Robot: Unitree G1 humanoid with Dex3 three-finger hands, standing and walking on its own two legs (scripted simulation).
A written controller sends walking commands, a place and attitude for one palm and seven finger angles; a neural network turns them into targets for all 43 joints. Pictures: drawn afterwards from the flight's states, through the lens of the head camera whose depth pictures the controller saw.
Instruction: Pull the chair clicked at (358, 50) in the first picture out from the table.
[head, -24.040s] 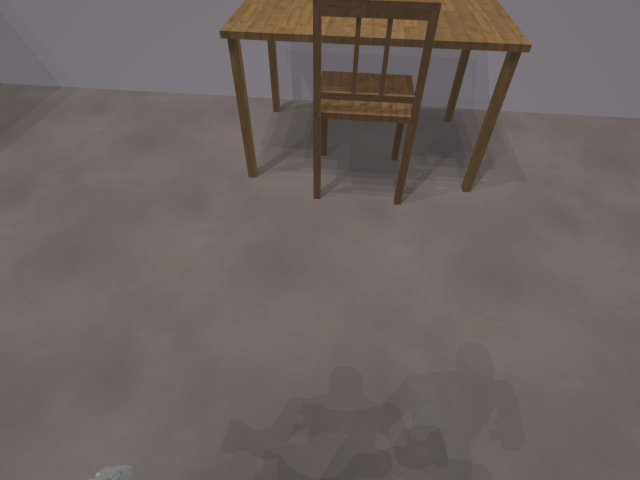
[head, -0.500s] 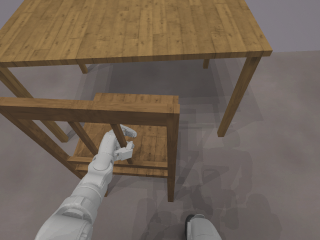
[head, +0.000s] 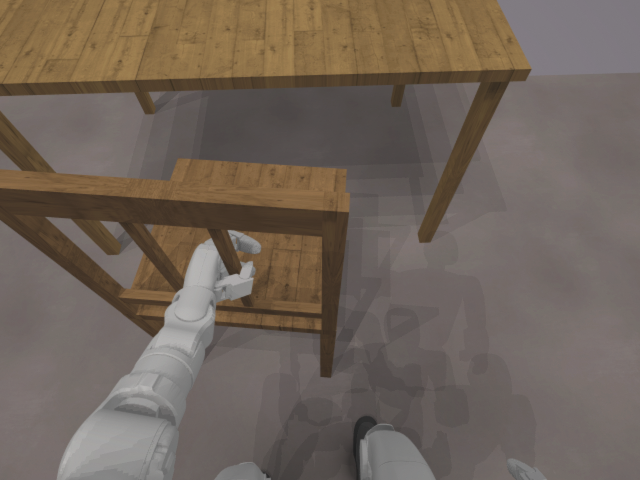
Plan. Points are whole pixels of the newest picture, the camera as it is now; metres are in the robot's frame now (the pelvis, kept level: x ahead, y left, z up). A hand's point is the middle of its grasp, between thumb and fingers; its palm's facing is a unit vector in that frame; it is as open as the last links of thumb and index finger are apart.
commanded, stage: step backward, pulling the chair out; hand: left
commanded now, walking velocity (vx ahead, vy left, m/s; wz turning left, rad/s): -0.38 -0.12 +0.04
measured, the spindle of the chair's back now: (163, 264) +0.41 +0.24 -0.07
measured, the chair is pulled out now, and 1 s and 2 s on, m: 0.29 0.41 0.60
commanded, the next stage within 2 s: stop walking, hand still on the chair in 1.52 s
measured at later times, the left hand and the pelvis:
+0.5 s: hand (242, 308) +0.33 +0.11 -0.05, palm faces -0.05 -0.98 -0.20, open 5.2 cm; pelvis -0.03 -0.02 +0.01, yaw +2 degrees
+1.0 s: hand (239, 365) +0.25 +0.10 -0.05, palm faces -0.04 -0.98 -0.21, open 5.3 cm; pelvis -0.11 -0.02 +0.01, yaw +2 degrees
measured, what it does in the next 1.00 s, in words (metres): walks backwards: right foot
